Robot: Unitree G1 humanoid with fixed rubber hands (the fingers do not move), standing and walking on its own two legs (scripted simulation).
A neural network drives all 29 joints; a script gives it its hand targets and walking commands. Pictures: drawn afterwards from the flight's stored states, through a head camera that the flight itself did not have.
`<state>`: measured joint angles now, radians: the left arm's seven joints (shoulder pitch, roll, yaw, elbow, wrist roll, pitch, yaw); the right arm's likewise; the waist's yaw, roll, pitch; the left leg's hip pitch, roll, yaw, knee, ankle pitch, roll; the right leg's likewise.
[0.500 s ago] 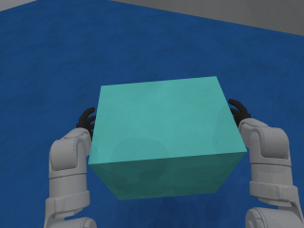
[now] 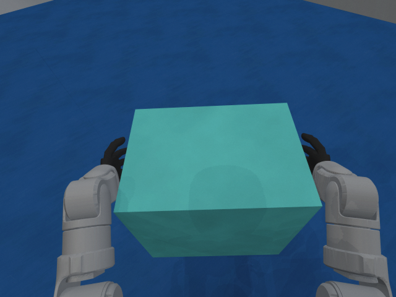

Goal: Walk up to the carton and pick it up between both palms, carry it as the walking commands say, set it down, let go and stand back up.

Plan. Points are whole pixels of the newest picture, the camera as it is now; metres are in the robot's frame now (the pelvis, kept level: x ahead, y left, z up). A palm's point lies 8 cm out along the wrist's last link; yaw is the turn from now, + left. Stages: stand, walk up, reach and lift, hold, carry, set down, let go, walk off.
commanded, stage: carry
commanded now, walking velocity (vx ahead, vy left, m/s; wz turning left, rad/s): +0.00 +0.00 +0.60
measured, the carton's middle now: (213, 188) +0.34 -0.01 +0.02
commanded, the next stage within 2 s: none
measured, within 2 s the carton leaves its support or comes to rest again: neither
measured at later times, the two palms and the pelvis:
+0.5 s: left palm out of the picture +0.16 +0.37 +0.08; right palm (203, 188) +0.31 +0.01 +0.08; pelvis -0.07 +0.06 +0.00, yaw +19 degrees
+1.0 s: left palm out of the picture +0.04 +0.38 +0.12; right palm (170, 197) +0.27 +0.07 +0.11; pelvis -0.13 +0.04 +0.01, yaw +39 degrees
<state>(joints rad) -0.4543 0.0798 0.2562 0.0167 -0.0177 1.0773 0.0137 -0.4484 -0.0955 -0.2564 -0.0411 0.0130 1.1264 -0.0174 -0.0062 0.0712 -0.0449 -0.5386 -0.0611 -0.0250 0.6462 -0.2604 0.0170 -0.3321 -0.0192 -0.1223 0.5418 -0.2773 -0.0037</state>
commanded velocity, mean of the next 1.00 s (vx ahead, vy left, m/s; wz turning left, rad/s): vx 0.00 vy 0.00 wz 0.70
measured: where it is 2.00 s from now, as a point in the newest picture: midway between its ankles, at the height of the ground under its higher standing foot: outside the picture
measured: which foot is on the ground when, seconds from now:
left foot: up 0.00-0.28, down 0.30-0.74, up 0.76-1.00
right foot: down 0.00-0.32, up 0.34-0.72, down 0.74-1.00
